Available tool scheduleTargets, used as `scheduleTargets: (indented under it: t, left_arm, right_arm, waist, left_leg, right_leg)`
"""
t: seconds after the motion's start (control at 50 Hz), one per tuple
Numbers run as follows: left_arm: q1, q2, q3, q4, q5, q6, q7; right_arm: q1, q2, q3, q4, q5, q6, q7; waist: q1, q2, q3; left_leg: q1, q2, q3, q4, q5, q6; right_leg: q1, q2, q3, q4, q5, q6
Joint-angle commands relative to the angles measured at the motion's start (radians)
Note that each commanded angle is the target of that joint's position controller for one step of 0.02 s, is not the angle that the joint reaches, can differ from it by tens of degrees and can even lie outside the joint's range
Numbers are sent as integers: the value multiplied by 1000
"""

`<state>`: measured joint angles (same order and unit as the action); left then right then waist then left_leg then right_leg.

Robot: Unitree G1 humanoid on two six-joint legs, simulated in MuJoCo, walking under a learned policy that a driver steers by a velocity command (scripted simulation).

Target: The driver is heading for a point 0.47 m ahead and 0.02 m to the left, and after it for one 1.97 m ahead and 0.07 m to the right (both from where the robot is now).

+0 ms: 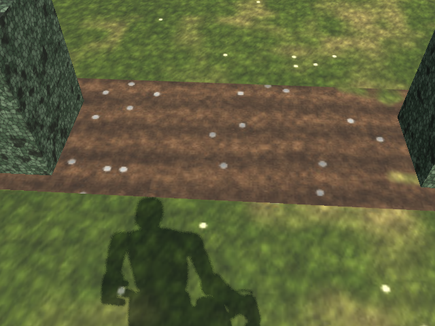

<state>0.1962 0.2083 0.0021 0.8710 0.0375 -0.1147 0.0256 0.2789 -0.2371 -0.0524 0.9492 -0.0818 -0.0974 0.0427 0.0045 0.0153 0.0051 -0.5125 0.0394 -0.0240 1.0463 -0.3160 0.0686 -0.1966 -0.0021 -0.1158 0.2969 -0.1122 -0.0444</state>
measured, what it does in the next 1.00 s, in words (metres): goes down: left foot, then right foot 0.15 m lower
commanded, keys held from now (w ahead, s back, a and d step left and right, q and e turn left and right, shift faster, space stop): w+q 0.28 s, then w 0.02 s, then w+e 0.16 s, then e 0.54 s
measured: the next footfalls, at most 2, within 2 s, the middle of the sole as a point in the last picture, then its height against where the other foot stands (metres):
left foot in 0.34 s outside the picture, level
right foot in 0.84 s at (230, 311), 0.15 m lower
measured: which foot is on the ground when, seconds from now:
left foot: up 0.00-0.32, down 0.34-0.86, up 0.88-1.00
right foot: down 0.00-0.36, up 0.38-0.82, down 0.84-1.00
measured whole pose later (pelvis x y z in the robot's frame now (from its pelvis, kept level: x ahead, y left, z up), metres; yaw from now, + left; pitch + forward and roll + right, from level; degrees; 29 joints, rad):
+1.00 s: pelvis +0.51 +0.08 -0.17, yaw -3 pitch +2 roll +1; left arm 0.23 0.27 0.07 0.87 0.05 -0.09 -0.03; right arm 0.26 -0.20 0.00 0.82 -0.06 -0.08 -0.01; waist -0.04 -0.02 0.02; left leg -0.58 0.08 -0.02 1.52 -0.67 -0.09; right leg -0.39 0.04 -0.05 0.47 -0.12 -0.10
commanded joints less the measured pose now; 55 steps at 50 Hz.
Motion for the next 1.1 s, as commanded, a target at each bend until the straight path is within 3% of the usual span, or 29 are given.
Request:
scheduleTargets:
  t: [0.02, 0.16, 0.2, 0.28, 0.32, 0.34, 0.36, 0.38, 0.4, 0.42, 0.44, 0.46, 0.5, 0.52, 0.56, 0.58, 0.62, 0.7, 0.8, 0.84, 0.86, 0.88, 0.9, 0.92, 0.96, 0.98, 1.0, 1.04, 1.1]
  left_arm:
    - [54, 53, 20, -11, 25, -21, 7]
    - [128, 80, 18, 64, 56, -24, -54]
    - [118, 97, 17, 61, 85, -24, -53]
    - [221, 168, 37, 103, 44, -13, -18]
    - [211, 216, 56, 105, 50, 5, -20]
    - [251, 224, 63, 126, 59, 11, -41]
    - [367, 101, 30, 128, 79, 7, -66]
    - [310, 60, 19, 84, 57, -14, -110]
    - [-1, 88, 29, -6, -3, -30, -132]
    - [-83, 82, 31, -33, -6, -36, -116]
    - [-39, 124, 51, -21, 5, -31, -93]
    - [9, 94, 47, -8, 25, -25, -83]
    - [21, -14, 27, -8, 51, 4, -78]
    - [72, -47, 10, -2, 66, 13, -94]
    - [57, -23, 11, -5, 70, 16, -113]
    - [42, 10, 21, -13, 64, 14, -115]
    - [4, 32, 24, -29, 40, 21, -116]
    - [-163, 93, 34, -70, 52, 45, -90]
    - [-166, 97, 41, -23, 58, 42, -76]
    - [189, 225, 109, 58, 17, 15, -41]
    - [352, 332, 132, 58, 15, 28, -36]
    - [406, 302, 129, 63, 18, 29, -52]
    - [399, 262, 131, 48, 27, 29, -42]
    - [222, 266, 124, -15, 4, 25, -40]
    - [94, 198, 98, -46, 4, 13, -55]
    - [40, 199, 89, -81, 3, -2, -57]
    - [21, 192, 88, -111, 3, -15, -59]
    - [-37, 276, 114, -157, 3, -16, -69]
    - [-16, 223, 113, -197, -11, -8, -84]
  right_arm:
    - [-15, 30, 16, -41, 16, 3, 24]
    - [-142, -14, 17, -110, 20, 11, 57]
    - [-57, -38, 11, -100, 3, 3, 56]
    - [-193, -55, 0, -173, 10, 0, 36]
    - [-99, -85, -22, -155, 32, -19, 27]
    - [23, -129, -48, -116, 40, -40, 14]
    - [141, -205, -75, -91, 37, -42, -15]
    - [372, -210, -64, -48, 10, -29, -24]
    - [431, -192, -82, 3, -8, -44, -35]
    - [348, -174, -82, 17, 22, -50, -35]
    - [275, -80, -49, 6, 40, -44, -27]
    - [215, -20, -25, 8, 41, -35, -20]
    - [134, 13, -3, -24, 37, -17, -24]
    - [95, 26, 3, -44, 16, -17, -40]
    - [8, 62, 26, -93, -12, -34, -72]
    - [2, 35, 26, -105, -1, -43, -84]
    - [52, -11, 26, -74, -20, -37, -69]
    - [301, -1, 51, 22, 20, -40, -68]
    - [384, -29, 49, 61, 44, 14, -79]
    - [276, -90, 43, 26, 3, 25, -23]
    - [399, 72, 78, -12, 17, 22, 6]
    - [228, -2, 76, -97, 50, 29, 17]
    - [-11, -50, 56, -181, 70, 16, 12]
    - [-60, -84, 40, -252, 72, -6, -9]
    - [14, -88, 34, -223, 10, -10, -66]
    - [105, -38, 38, -191, 8, -3, -81]
    - [170, -24, 38, -158, 18, 5, -74]
    - [160, -30, 32, -144, 33, 31, -46]
    - [108, -71, 23, -142, 36, 70, -46]
  waist:
    - [14, -65, 18]
    - [-7, -86, 53]
    - [-42, -74, 56]
    - [19, -81, 88]
    - [-38, -73, 59]
    - [-73, -55, 10]
    - [-53, 130, -190]
    - [-145, 189, -357]
    - [-253, 94, -69]
    - [-210, 70, 41]
    - [-141, 48, 21]
    - [-75, 36, 58]
    - [-14, -9, 76]
    - [7, -9, 51]
    - [3, -18, 26]
    - [-7, -18, -6]
    - [-21, 15, 21]
    - [-114, -18, 134]
    - [-147, -41, 143]
    - [57, -127, -20]
    - [43, -367, -419]
    - [151, -248, -612]
    - [205, -78, -443]
    - [107, -24, -309]
    - [-29, 2, -95]
    - [-86, -44, -44]
    - [-84, -36, -42]
    - [-100, -41, -83]
    - [-75, -86, -113]
  left_leg:
    - [-137, 79, -17, -102, 126, -19]
    - [-5, 64, 3, -252, 386, -11]
    - [-2, 59, -30, -94, 400, 10]
    - [-71, 41, 32, -274, 76, 14]
    - [185, -50, 123, -396, 142, 26]
    - [421, -110, 155, -440, 249, 56]
    - [847, 16, -78, -363, 537, 240]
    - [1073, 261, -538, -626, 462, 423]
    - [942, 273, -555, -712, 366, 326]
    - [750, 281, -443, -717, 286, 274]
    - [596, 276, -368, -697, 278, 272]
    - [423, 277, -288, -703, 324, 261]
    - [232, 247, -158, -748, 392, 228]
    - [199, 208, -97, -732, 413, 193]
    - [175, 140, 8, -699, 346, 130]
    - [110, 76, 87, -646, 269, 104]
    - [-37, 58, 125, -585, 171, 88]
    - [306, 210, -24, -407, 130, 73]
    - [356, 187, -19, -241, 87, 26]
    - [109, 75, 122, 112, 174, -67]
    - [-158, -42, 183, 572, -402, -204]
    - [-297, -62, 85, 895, -698, -236]
    - [-466, -25, 3, 921, -657, -219]
    - [-445, 30, -28, 762, -570, -190]
    - [-208, 121, -71, 520, -426, -156]
    - [-70, 103, -51, 375, -272, -150]
    - [21, 61, -19, 190, -67, -142]
    - [163, -12, 84, -75, 30, -151]
    - [179, 4, 2, -233, 54, -142]
  right_leg:
    - [137, -271, 146, -238, 77, -186]
    - [26, -252, -75, -199, 269, -165]
    - [67, -288, -69, -123, 271, -157]
    - [314, -341, -83, -20, 407, -133]
    - [226, -305, -135, 168, 629, -115]
    - [95, -248, -157, 362, 615, -97]
    - [-226, -143, -153, 657, 233, -7]
    - [-464, 30, -40, 953, -536, 40]
    - [-709, 8, 128, 1032, -522, -9]
    - [-715, -77, 168, 1027, -453, -28]
    - [-606, -117, 171, 1027, -422, -40]
    - [-516, -140, 179, 988, -364, -56]
    - [-425, -146, 173, 888, -253, -53]
    - [-396, -148, 186, 838, -89, -60]
    - [-410, -152, 205, 640, 243, -46]
    - [-318, -124, 161, 495, 453, -44]
    - [-151, -92, 129, 406, 697, -17]
    - [-452, -153, 156, 191, 579, 10]
    - [-266, -125, 59, 2, 496, -12]
    - [330, -68, -12, 22, 733, -96]
    - [916, -314, 225, 346, 1347, -383]
    - [1056, -444, 462, 391, 1478, -492]
    - [904, -428, 469, 333, 1253, -413]
    - [579, -421, 451, 250, 920, -374]
    - [-4, -386, 381, 89, 706, -350]
    - [-203, -313, 339, 8, 660, -361]
    - [-308, -254, 307, -26, 573, -375]
    - [-346, -164, 256, -46, 472, -338]
    - [-210, -233, 405, -51, 346, -321]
